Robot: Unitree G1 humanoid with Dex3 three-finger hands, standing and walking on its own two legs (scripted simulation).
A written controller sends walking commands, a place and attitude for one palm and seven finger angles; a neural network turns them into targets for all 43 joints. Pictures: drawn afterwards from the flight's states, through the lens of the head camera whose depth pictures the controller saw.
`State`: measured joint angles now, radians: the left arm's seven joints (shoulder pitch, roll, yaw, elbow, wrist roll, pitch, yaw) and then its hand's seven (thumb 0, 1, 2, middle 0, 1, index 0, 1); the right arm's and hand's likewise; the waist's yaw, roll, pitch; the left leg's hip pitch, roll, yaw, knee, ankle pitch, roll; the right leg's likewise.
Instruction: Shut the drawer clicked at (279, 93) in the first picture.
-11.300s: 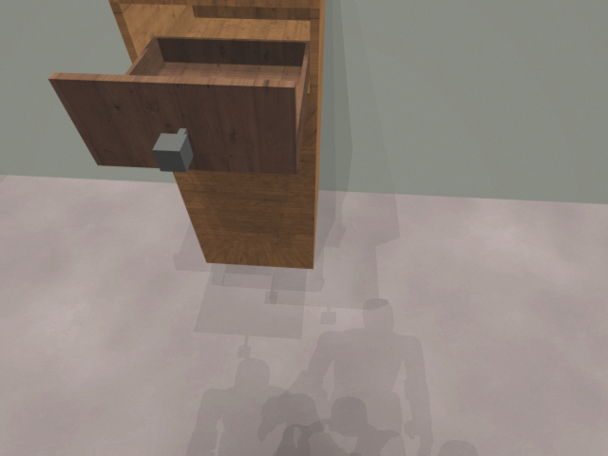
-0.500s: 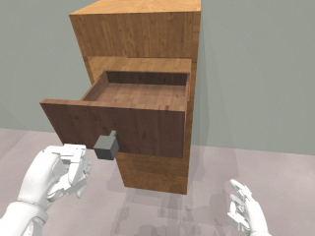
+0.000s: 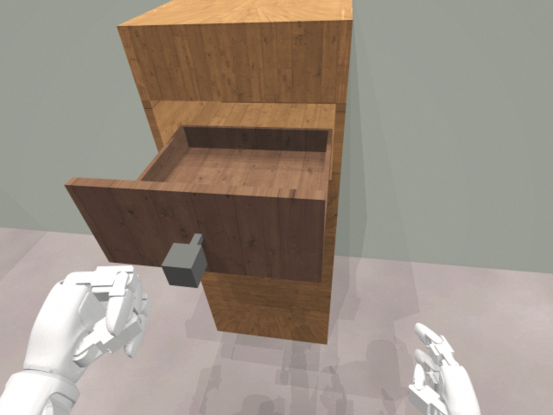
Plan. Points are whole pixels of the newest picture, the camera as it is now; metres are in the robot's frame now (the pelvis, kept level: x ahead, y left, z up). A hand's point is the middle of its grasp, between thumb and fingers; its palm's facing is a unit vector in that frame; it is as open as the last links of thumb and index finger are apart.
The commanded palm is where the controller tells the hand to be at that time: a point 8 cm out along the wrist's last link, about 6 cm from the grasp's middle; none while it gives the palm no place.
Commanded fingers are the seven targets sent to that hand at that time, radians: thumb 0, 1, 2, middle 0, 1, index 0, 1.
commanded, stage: bring the fist close to the handle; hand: left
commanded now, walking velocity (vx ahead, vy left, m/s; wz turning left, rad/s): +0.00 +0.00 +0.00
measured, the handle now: (190, 254) +0.31 +0.17 +0.11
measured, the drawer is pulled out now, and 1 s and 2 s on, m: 0.30 0.30 0.23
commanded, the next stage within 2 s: push the drawer shut in 1.14 s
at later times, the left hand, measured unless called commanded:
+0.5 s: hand (175, 317) +0.19 +0.15 +0.13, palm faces -0.02 -1.00 -0.05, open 3.3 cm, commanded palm +0.16 +0.20 +0.13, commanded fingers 0.00 0.90 0.90 -1.40 -1.60 -1.40 -1.60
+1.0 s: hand (186, 309) +0.22 +0.15 +0.11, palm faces -0.01 -1.00 -0.07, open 3.2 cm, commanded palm +0.19 +0.20 +0.11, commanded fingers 0.00 0.90 0.90 -1.40 -1.60 -1.40 -1.60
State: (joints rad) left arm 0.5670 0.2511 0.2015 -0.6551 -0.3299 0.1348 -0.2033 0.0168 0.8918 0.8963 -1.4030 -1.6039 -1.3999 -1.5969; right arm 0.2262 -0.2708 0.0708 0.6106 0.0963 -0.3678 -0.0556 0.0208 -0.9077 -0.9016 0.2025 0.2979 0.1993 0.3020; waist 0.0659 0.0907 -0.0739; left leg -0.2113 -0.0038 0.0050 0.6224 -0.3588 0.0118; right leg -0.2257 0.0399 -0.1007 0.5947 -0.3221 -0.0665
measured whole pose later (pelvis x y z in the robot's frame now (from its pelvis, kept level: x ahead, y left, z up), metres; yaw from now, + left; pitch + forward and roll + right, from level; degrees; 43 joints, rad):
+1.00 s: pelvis +0.01 +0.01 -0.01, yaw +0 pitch +3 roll +0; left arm 0.42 0.18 0.03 -0.32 -0.21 -0.12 -0.12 0.01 0.87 0.90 -1.40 -1.60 -1.40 -1.60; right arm 0.24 -0.25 0.05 0.58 0.04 -0.26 -0.03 0.02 -0.91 -0.90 0.20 0.30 0.20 0.30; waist 0.02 0.07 -0.06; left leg -0.35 -0.02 0.01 0.69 -0.39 0.03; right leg -0.37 0.02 -0.10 0.68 -0.36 -0.05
